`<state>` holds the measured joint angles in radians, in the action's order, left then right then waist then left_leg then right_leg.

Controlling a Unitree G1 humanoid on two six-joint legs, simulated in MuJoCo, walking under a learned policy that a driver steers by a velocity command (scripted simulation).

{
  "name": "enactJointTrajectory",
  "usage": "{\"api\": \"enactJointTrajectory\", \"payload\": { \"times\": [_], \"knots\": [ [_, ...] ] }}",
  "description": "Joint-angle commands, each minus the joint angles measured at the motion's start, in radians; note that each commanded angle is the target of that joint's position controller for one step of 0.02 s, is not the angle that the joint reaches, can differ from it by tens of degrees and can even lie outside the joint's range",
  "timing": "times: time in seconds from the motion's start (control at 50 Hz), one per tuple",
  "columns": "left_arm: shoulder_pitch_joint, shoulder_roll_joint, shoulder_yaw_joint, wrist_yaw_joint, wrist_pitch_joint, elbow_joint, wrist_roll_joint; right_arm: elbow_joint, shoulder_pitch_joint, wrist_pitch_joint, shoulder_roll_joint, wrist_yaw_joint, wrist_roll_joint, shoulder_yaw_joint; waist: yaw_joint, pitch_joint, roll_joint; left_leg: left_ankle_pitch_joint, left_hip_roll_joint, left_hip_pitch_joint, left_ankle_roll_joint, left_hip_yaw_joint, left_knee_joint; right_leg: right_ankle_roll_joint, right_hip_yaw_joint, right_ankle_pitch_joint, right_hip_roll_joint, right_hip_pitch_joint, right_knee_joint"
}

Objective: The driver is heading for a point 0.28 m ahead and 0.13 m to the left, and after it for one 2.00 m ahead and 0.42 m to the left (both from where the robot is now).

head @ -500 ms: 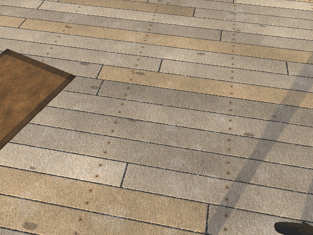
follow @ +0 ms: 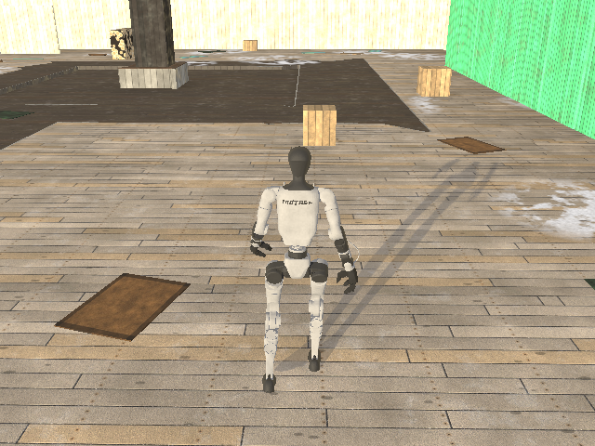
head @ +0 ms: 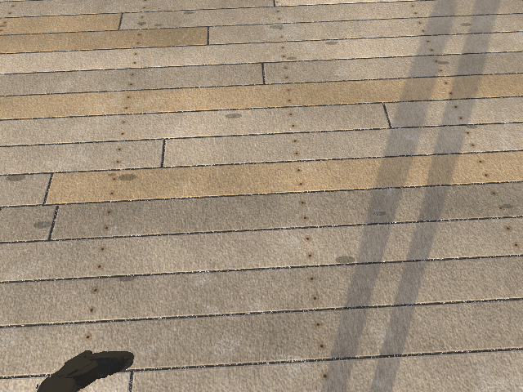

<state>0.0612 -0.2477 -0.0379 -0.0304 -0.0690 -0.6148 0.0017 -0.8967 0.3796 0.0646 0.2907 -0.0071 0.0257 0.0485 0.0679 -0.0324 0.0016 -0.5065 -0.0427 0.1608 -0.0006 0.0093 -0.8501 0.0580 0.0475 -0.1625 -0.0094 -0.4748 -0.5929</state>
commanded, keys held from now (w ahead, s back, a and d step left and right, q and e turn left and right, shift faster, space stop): w+q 0.16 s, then q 0.62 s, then no key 0.22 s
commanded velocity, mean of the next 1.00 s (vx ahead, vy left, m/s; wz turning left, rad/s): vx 0.20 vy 0.00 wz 0.43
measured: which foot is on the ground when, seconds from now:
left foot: up 0.00-0.42, down 0.44-0.94, up 0.96-1.00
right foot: down 0.00-0.44, up 0.46-0.90, down 0.92-1.00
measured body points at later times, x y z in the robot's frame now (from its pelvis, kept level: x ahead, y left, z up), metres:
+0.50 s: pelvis +0.22 +0.03 -0.01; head +0.27 +0.06 +0.44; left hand +0.26 +0.33 -0.13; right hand +0.46 -0.18 -0.10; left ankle +0.32 +0.13 -0.72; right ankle +0.10 -0.11 -0.66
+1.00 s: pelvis +0.30 +0.01 +0.01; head +0.33 +0.00 +0.46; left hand +0.28 +0.31 -0.09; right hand +0.59 -0.15 -0.08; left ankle +0.29 +0.13 -0.70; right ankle +0.38 -0.09 -0.72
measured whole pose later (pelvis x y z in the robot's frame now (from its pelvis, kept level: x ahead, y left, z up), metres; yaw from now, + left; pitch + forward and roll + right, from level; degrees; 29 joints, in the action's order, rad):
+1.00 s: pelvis +0.30 +0.01 +0.01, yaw +29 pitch +2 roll +0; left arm 0.20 -0.26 -0.06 0.01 -0.02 -0.74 0.04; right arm -0.62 0.15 -0.04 0.30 0.02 0.00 0.07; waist -0.01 -0.01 -0.04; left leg -0.44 0.14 0.47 0.00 -0.18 -0.78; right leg 0.00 -0.05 -0.25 0.01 -0.31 -0.54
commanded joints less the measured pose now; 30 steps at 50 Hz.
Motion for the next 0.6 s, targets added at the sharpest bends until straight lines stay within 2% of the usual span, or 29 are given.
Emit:
{"api": "enactJointTrajectory", "payload": {
  "times": [0.02,0.04,0.06,0.08,0.12,0.16,0.2,0.24,0.28,0.34,0.38,0.4,0.42,0.44,0.46,0.48,0.5,0.52,0.54,0.56,0.6],
  "knots": [
    [0.314,-0.169,-0.060,0.012,-0.007,-0.026,-0.004,0.116,-0.073,0.040,0.147,-0.006,0.029,0.026,-0.173,0.200,0.132,0.041,-0.021,0.625,-0.038,-0.120,-0.448,0.193,-0.509,-0.097,-0.358,0.659,0.285],
    [0.248,-0.134,-0.049,0.008,-0.011,-0.028,-0.005,0.114,-0.101,0.034,0.129,0.000,0.017,0.025,-0.135,0.137,0.072,0.127,-0.062,0.584,-0.032,-0.106,-0.402,0.168,-0.404,-0.033,-0.311,0.534,0.318],
    [0.196,-0.094,-0.040,0.003,-0.018,-0.031,-0.002,0.107,-0.109,0.021,0.119,0.005,0.002,0.031,-0.105,0.073,0.062,0.192,-0.083,0.547,-0.029,-0.107,-0.353,0.137,-0.305,0.016,-0.255,0.439,0.360],
    [0.173,-0.100,-0.043,0.004,-0.029,-0.037,0.005,0.101,-0.061,0.007,0.098,0.004,0.005,0.030,-0.067,0.077,0.125,0.243,-0.101,0.480,-0.017,-0.117,-0.343,0.140,-0.255,0.055,-0.258,0.377,0.395],
    [0.161,-0.092,-0.048,0.006,-0.048,-0.060,0.008,0.090,-0.042,-0.014,0.067,0.005,0.008,0.028,-0.047,0.051,0.098,0.284,-0.101,0.459,0.001,-0.120,-0.328,0.146,-0.167,0.157,-0.246,0.323,0.437],
    [0.168,-0.103,-0.054,0.014,-0.055,-0.084,0.017,0.104,-0.086,-0.025,0.057,0.009,0.007,0.030,-0.048,0.019,0.061,0.346,-0.096,0.516,0.010,-0.136,-0.281,0.139,-0.093,0.234,-0.241,0.325,0.452],
    [0.166,-0.117,-0.057,0.028,-0.051,-0.101,0.021,0.125,-0.129,-0.024,0.047,0.007,-0.005,0.029,-0.046,-0.009,0.055,0.424,-0.076,0.533,0.023,-0.129,-0.169,0.128,-0.009,0.423,-0.230,0.328,0.437],
    [0.143,-0.138,-0.061,0.043,-0.040,-0.102,0.018,0.148,-0.180,-0.019,0.029,-0.006,-0.015,0.022,-0.055,-0.015,0.060,0.530,-0.059,0.471,0.022,-0.064,-0.005,0.101,0.086,0.501,-0.196,0.310,0.420],
    [0.168,-0.158,-0.066,0.057,-0.028,-0.115,0.010,0.183,-0.261,-0.018,0.005,-0.024,-0.023,0.011,-0.091,-0.014,0.053,0.601,-0.042,0.433,0.016,-0.009,0.111,0.094,0.125,0.546,-0.201,0.331,0.394],
    [0.190,-0.186,-0.076,0.068,-0.002,-0.132,-0.010,0.226,-0.291,-0.024,0.026,-0.048,-0.021,0.019,-0.099,0.011,0.067,0.539,-0.026,0.433,-0.010,0.014,0.192,0.087,0.128,0.595,-0.245,0.443,0.316],
    [0.164,-0.206,-0.084,0.076,0.017,-0.127,-0.026,0.242,-0.261,-0.028,0.063,-0.059,-0.025,0.034,-0.071,0.040,0.087,0.432,0.007,0.391,-0.044,0.042,0.216,0.069,0.128,0.713,-0.262,0.491,0.215],
    [0.147,-0.214,-0.088,0.081,0.026,-0.121,-0.033,0.238,-0.210,-0.028,0.085,-0.061,-0.025,0.046,-0.043,0.067,0.093,0.388,0.037,0.332,-0.064,0.063,0.234,0.055,0.130,0.785,-0.258,0.496,0.126],
    [0.131,-0.208,-0.087,0.083,0.035,-0.114,-0.037,0.218,-0.115,-0.025,0.118,-0.058,-0.023,0.065,0.008,0.115,0.069,0.430,0.075,0.211,-0.093,0.078,0.312,0.027,0.148,0.774,-0.224,0.479,-0.028],
    [0.161,-0.188,-0.078,0.080,0.033,-0.114,-0.030,0.204,-0.029,-0.022,0.179,-0.038,-0.028,0.089,0.047,0.171,-0.014,0.684,0.070,0.026,-0.131,0.014,0.402,-0.031,0.163,0.586,-0.152,0.380,-0.253],
    [0.229,-0.071,-0.042,0.069,0.026,-0.085,0.037,0.214,-0.034,-0.027,0.274,-0.013,-0.028,0.102,-0.039,0.245,-0.262,1.238,-0.158,-0.235,-0.230,-0.284,0.299,-0.097,0.148,-0.292,-0.028,0.076,-0.575],
    [0.309,-0.087,-0.029,0.053,0.015,-0.070,0.022,0.266,-0.062,-0.019,0.292,-0.020,-0.050,0.097,-0.062,0.456,-0.290,1.141,-0.358,-0.430,-0.475,-0.729,0.385,-0.134,-0.071,-0.592,0.117,-0.147,-0.863],
    [0.235,-0.171,-0.048,0.042,0.011,-0.080,-0.007,0.294,-0.097,-0.023,0.222,-0.026,-0.039,0.084,-0.005,0.451,-0.107,0.983,-0.305,-0.385,-0.430,-0.632,0.435,-0.113,-0.180,-0.496,0.049,-0.185,-0.878],
    [0.156,-0.172,-0.047,0.044,0.016,-0.054,-0.017,0.300,-0.152,-0.024,0.174,-0.023,-0.021,0.072,-0.017,0.335,-0.056,0.843,-0.253,-0.277,-0.372,-0.520,0.449,-0.100,-0.164,-0.405,0.019,-0.218,-0.818],
    [0.131,-0.158,-0.047,0.058,0.025,-0.064,-0.002,0.300,-0.188,-0.030,0.143,-0.017,-0.007,0.063,-0.043,0.241,0.023,0.741,-0.205,-0.150,-0.318,-0.454,0.472,-0.103,-0.156,-0.345,-0.017,-0.212,-0.737],
    [0.120,-0.168,-0.052,0.069,0.039,-0.057,0.008,0.304,-0.215,-0.038,0.126,-0.008,-0.005,0.057,-0.065,0.196,0.006,0.681,-0.177,-0.042,-0.297,-0.421,0.496,-0.105,-0.160,-0.307,-0.033,-0.168,-0.663],
    [0.137,-0.149,-0.051,0.070,0.058,-0.057,0.009,0.317,-0.236,-0.048,0.134,-0.001,-0.028,0.060,-0.096,0.165,-0.056,0.657,-0.130,0.081,-0.271,-0.387,0.527,-0.107,-0.140,-0.276,-0.017,-0.077,-0.556]
  ]
}}
Keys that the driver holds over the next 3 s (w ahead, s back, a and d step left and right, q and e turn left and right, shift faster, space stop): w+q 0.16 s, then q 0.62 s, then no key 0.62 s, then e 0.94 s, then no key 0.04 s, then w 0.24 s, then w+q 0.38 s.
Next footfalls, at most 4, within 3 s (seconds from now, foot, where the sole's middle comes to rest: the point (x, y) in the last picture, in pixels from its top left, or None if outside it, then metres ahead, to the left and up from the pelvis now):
0.44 left None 0.36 0.14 -0.76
0.92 right None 0.41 -0.07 -0.76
1.24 left None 0.25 0.14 -0.76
2.14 left None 0.31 0.14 -0.76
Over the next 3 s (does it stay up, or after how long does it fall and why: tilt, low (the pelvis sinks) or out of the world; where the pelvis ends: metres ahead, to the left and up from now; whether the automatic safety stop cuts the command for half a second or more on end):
stays up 0.47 -0.02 0.00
